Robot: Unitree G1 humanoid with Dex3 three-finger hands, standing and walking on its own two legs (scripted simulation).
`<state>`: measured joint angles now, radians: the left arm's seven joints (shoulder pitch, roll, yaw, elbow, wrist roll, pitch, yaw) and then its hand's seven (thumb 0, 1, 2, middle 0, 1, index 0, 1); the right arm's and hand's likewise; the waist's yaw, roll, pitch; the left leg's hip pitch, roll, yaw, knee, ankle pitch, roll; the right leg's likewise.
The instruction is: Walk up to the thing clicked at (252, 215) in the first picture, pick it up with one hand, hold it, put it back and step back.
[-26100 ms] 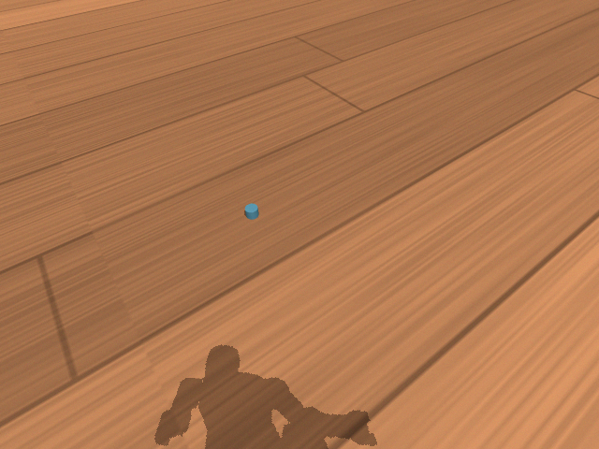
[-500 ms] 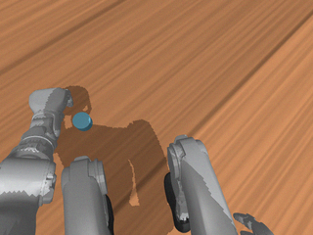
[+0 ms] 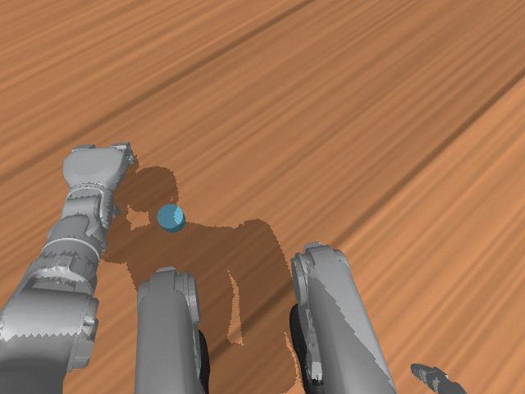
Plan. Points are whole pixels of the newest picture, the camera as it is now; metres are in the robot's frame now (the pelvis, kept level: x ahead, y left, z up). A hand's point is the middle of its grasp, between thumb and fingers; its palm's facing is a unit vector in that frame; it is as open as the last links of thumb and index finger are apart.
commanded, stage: go down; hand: left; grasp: from above
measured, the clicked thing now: (171, 218) +0.48 +0.16 -0.37
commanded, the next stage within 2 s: none
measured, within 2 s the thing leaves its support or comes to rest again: neither
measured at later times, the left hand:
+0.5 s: hand (64, 174) +0.45 +0.24 +0.00, palm faces -0.42 +0.00 -0.91, open 13.4 cm
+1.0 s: hand (39, 163) +0.44 +0.24 +0.05, palm faces -0.42 +0.00 -0.91, open 14.2 cm
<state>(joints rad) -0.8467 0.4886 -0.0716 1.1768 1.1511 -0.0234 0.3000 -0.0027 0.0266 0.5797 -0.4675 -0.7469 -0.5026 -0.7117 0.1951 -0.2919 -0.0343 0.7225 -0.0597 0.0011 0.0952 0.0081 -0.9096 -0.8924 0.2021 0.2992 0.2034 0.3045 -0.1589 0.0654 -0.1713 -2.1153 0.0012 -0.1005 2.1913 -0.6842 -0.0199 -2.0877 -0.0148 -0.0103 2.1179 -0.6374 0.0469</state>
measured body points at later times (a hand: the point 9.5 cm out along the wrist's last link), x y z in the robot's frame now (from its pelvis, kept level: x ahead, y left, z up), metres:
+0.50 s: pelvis +0.00 +0.00 +0.09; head +0.17 +0.03 +0.51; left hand +0.46 +0.23 +0.05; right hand +0.08 -0.27 -0.03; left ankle +0.08 +0.13 -0.36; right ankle +0.11 -0.14 -0.36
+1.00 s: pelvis +0.02 +0.01 +0.15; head +0.17 +0.03 +0.57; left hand +0.45 +0.24 +0.10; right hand +0.10 -0.27 +0.02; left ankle +0.08 +0.13 -0.36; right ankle +0.10 -0.14 -0.36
